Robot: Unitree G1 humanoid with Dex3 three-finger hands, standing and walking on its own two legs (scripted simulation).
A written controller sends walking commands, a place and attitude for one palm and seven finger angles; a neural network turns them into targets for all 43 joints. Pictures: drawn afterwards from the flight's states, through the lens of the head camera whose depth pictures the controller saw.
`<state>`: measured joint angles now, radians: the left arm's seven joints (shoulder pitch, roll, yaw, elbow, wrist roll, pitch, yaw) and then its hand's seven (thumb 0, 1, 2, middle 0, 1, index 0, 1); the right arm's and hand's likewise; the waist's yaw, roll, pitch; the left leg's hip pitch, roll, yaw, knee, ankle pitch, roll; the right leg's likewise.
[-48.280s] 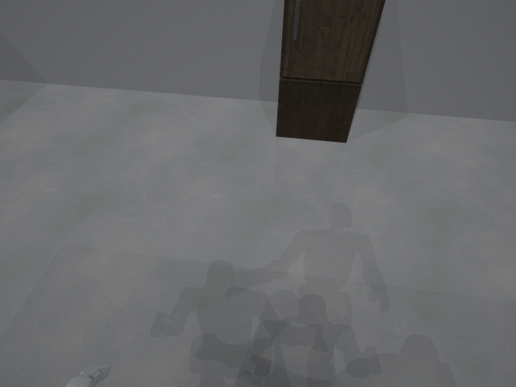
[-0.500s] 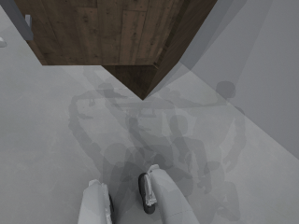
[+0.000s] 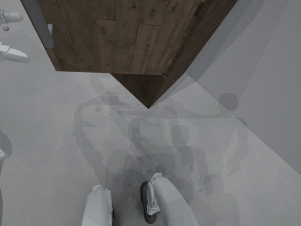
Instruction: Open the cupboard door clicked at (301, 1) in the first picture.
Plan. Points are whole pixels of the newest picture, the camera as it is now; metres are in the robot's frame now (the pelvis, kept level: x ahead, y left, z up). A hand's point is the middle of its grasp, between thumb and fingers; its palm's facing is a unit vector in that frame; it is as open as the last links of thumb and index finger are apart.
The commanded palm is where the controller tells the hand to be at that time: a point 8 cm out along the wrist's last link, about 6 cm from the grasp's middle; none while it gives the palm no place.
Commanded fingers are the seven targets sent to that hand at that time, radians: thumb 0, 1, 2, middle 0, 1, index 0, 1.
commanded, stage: move the hooked fingers beside the handle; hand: left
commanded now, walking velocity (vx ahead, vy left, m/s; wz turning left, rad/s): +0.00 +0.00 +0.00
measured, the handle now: (38, 10) +0.60 +0.19 +0.06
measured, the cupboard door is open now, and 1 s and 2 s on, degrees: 46 46 45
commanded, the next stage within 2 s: slide the fingers in behind the handle in 0.16 s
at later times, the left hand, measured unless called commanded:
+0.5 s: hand (13, 24) +0.56 +0.24 +0.06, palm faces -0.04 -1.00 +0.01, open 14.0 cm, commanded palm +0.56 +0.26 +0.06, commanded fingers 0.00 -0.50 0.30 -0.30 -1.20 -0.30 -1.20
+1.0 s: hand (32, 26) +0.56 +0.20 +0.06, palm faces -0.04 -1.00 -0.03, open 14.0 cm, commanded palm +0.55 +0.23 +0.06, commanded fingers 0.00 -0.50 0.30 -0.30 -1.20 -0.30 -1.20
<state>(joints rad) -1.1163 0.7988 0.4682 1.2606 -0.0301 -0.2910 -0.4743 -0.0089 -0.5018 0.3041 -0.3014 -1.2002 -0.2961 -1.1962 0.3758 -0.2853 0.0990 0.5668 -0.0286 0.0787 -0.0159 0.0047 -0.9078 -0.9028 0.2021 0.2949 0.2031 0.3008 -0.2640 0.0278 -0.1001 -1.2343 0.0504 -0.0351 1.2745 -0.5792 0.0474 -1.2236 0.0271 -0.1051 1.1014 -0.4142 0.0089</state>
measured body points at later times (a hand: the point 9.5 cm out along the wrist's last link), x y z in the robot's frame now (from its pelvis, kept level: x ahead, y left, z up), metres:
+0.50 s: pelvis +0.00 -0.01 +0.00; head +0.20 +0.05 +0.39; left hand +0.56 +0.29 +0.06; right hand -0.03 -0.27 -0.09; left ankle -0.01 +0.08 -0.63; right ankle +0.05 -0.14 -0.63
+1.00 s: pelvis +0.00 -0.01 +0.00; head +0.19 +0.03 +0.40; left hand +0.56 +0.26 +0.06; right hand -0.01 -0.27 -0.09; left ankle -0.01 +0.08 -0.63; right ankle +0.05 -0.14 -0.63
